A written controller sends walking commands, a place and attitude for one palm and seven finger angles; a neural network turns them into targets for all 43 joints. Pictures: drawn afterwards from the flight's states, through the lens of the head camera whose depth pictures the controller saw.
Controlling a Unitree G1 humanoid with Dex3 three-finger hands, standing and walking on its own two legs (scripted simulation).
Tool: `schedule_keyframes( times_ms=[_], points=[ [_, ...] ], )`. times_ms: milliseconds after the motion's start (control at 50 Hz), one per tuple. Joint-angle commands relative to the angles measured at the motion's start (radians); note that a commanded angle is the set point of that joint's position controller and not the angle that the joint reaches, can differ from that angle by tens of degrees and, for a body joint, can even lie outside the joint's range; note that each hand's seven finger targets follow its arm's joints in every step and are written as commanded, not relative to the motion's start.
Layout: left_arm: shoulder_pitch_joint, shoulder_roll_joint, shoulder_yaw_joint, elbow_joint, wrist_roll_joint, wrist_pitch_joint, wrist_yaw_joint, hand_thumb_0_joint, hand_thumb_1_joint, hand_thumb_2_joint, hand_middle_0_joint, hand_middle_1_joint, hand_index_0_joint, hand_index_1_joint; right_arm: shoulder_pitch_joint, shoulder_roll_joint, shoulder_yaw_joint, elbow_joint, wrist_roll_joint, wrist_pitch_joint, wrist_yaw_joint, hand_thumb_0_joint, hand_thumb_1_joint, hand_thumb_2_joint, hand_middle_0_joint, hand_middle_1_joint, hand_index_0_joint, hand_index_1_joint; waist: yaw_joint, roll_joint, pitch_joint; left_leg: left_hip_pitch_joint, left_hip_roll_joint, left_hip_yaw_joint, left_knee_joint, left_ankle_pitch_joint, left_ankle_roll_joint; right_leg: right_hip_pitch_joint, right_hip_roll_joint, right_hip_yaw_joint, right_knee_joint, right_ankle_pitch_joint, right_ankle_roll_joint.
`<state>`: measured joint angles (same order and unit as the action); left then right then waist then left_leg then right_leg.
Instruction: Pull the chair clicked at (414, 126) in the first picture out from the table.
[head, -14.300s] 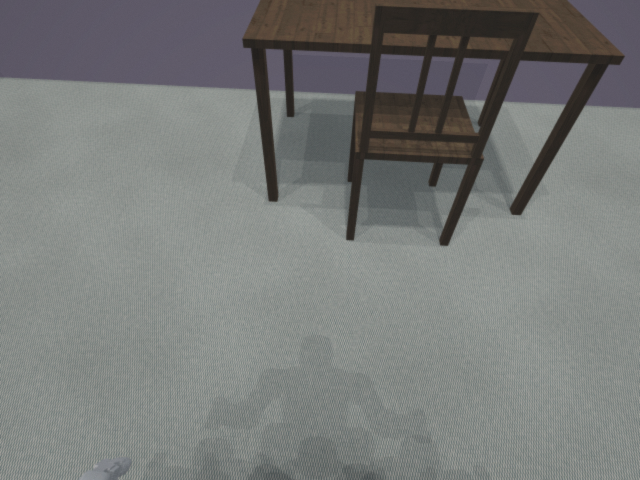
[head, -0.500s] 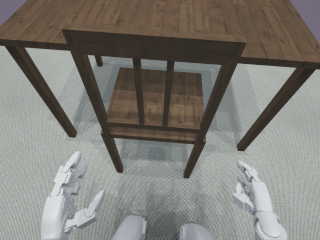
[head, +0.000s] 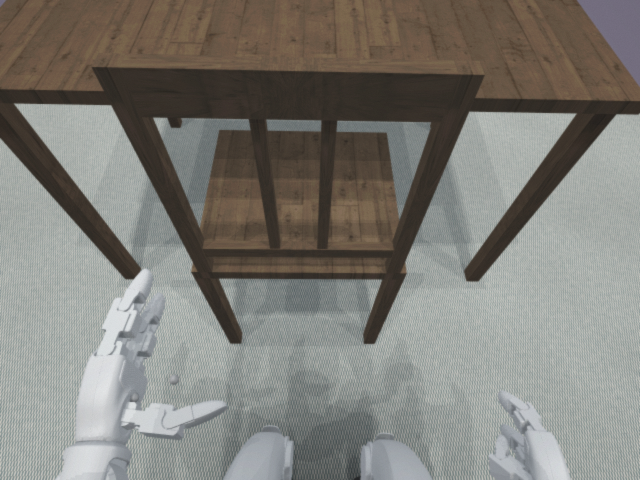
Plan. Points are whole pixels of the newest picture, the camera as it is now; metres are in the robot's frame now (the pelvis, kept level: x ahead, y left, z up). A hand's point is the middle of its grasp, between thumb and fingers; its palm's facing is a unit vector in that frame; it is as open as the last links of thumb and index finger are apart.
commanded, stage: raise the hand toward the chair's back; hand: left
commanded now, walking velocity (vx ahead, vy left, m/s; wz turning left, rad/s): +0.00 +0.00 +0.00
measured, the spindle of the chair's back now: (268, 193) +0.50 +0.11 +0.01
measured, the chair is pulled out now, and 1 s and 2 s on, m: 0.00 0.00 0.00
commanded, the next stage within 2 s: aim the fingers beside a spindle in 1.06 s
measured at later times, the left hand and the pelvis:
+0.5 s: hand (141, 348) +0.25 +0.21 +0.06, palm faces +0.08 -0.99 -0.06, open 16.9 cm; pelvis +0.01 +0.00 +0.02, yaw +1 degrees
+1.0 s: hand (143, 341) +0.26 +0.21 +0.06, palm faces +0.07 -1.00 -0.05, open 16.9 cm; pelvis +0.01 +0.00 +0.02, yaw +1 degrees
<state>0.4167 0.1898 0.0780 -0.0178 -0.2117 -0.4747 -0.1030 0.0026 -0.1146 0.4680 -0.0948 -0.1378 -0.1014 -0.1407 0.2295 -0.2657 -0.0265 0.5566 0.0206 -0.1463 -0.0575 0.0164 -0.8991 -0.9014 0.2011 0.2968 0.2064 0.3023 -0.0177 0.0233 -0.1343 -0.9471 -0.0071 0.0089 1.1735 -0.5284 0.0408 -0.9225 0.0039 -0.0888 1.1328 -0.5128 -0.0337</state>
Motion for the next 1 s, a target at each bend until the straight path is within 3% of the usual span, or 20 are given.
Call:
schedule_keyframes(
  times_ms=[0, 140, 220, 280, 480, 560, 660, 700, 760, 980],
  points=[
    [-0.009, 0.11, 0.089, -0.228, -0.021, -0.061, 0.007, 0.0, -0.337, 0.37, -0.076, -0.106, -0.076, -0.106, -0.052, -0.1, -0.032, -0.175, 0.001, -0.054, -0.012, 0.0, -0.9, -0.9, 0.2, 0.3, 0.2, 0.3, 0.013, 0.015, -0.25, 0.197, 0.014, -0.065, -0.21, 0.257, -0.022, 0.204, -0.005, 0.035, -0.18, 0.175, 0.004],
    [-0.043, 0.111, 0.088, -0.174, -0.022, -0.058, -0.016, 0.0, -0.5, 0.3, -0.06, -0.08, -0.06, -0.08, -0.049, -0.107, -0.028, -0.166, -0.003, -0.048, -0.003, 0.0, -0.9, -0.9, 0.2, 0.3, 0.2, 0.3, -0.003, 0.036, -0.228, 0.234, 0.019, -0.071, -0.211, 0.305, -0.03, 0.191, -0.002, 0.024, -0.182, 0.228, 0.003],
    [-0.078, 0.136, 0.12, -0.145, -0.038, -0.036, -0.055, 0.0, -0.5, 0.3, -0.06, -0.08, -0.06, -0.08, -0.044, -0.111, -0.026, -0.167, 0.0, -0.043, -0.007, 0.0, -0.9, -0.9, 0.2, 0.3, 0.2, 0.3, -0.003, 0.012, -0.242, 0.239, 0.017, -0.069, -0.212, 0.319, -0.027, 0.225, -0.002, 0.028, -0.194, 0.259, 0.005],
    [-0.113, 0.161, 0.143, -0.159, -0.045, -0.034, -0.07, 0.0, -0.5, 0.3, -0.06, -0.08, -0.06, -0.08, -0.047, -0.112, -0.023, -0.165, 0.002, -0.047, -0.012, 0.0, -0.9, -0.9, 0.2, 0.3, 0.2, 0.3, 0.001, 0.045, -0.244, 0.266, 0.019, -0.071, -0.221, 0.346, -0.028, 0.228, -0.002, 0.025, -0.2, 0.271, 0.003],
    [-0.176, 0.189, 0.193, -0.076, -0.068, -0.014, -0.11, 0.0, -0.5, 0.3, -0.06, -0.08, -0.06, -0.08, -0.039, -0.121, -0.021, -0.138, 0.007, -0.058, -0.018, 0.0, -0.9, -0.9, 0.2, 0.3, 0.2, 0.3, -0.001, 0.011, -0.239, 0.277, 0.019, -0.074, -0.244, 0.35, -0.03, 0.255, -0.003, 0.023, -0.225, 0.275, 0.006],
    [-0.201, 0.19, 0.201, -0.07, -0.082, -0.011, -0.128, 0.0, -0.5, 0.3, -0.06, -0.08, -0.06, -0.08, -0.036, -0.122, -0.023, -0.135, 0.01, -0.065, -0.021, 0.0, -0.9, -0.9, 0.2, 0.3, 0.2, 0.3, 0.003, 0.031, -0.249, 0.292, 0.017, -0.068, -0.258, 0.353, -0.03, 0.271, -0.006, 0.027, -0.238, 0.277, 0.008],
    [-0.179, 0.182, 0.201, -0.043, -0.088, -0.015, -0.128, 0.0, -0.5, 0.3, -0.06, -0.08, -0.06, -0.08, -0.033, -0.123, -0.027, -0.13, 0.009, -0.072, -0.016, 0.0, -0.9, -0.9, 0.2, 0.3, 0.2, 0.3, 0.003, -0.004, -0.235, 0.274, 0.015, -0.065, -0.264, 0.344, -0.027, 0.286, -0.007, 0.029, -0.248, 0.278, 0.011],
    [-0.178, 0.187, 0.207, -0.031, -0.085, -0.021, -0.124, 0.0, -0.5, 0.3, -0.06, -0.08, -0.06, -0.08, -0.035, -0.124, -0.027, -0.129, 0.01, -0.071, -0.015, 0.0, -0.9, -0.9, 0.2, 0.3, 0.2, 0.3, 0.004, -0.005, -0.227, 0.263, 0.014, -0.062, -0.266, 0.333, -0.026, 0.288, -0.007, 0.033, -0.25, 0.272, 0.01],
    [-0.196, 0.197, 0.211, -0.057, -0.081, -0.035, -0.117, 0.0, -0.5, 0.3, -0.06, -0.08, -0.06, -0.08, -0.033, -0.124, -0.028, -0.127, 0.006, -0.075, -0.012, 0.0, -0.9, -0.9, 0.2, 0.3, 0.2, 0.3, 0.008, 0.041, -0.243, 0.279, 0.014, -0.059, -0.264, 0.345, -0.028, 0.283, -0.01, 0.034, -0.244, 0.276, 0.008],
    [-0.201, 0.192, 0.203, -0.045, -0.082, -0.044, -0.118, 0.0, -0.5, 0.3, -0.06, -0.08, -0.06, -0.08, -0.039, -0.126, -0.025, -0.128, 0.007, -0.074, -0.012, 0.0, -0.9, -0.9, 0.2, 0.3, 0.2, 0.3, 0.0, 0.01, -0.235, 0.263, 0.015, -0.061, -0.26, 0.318, -0.023, 0.281, -0.006, 0.037, -0.247, 0.257, 0.008]
  ],
)
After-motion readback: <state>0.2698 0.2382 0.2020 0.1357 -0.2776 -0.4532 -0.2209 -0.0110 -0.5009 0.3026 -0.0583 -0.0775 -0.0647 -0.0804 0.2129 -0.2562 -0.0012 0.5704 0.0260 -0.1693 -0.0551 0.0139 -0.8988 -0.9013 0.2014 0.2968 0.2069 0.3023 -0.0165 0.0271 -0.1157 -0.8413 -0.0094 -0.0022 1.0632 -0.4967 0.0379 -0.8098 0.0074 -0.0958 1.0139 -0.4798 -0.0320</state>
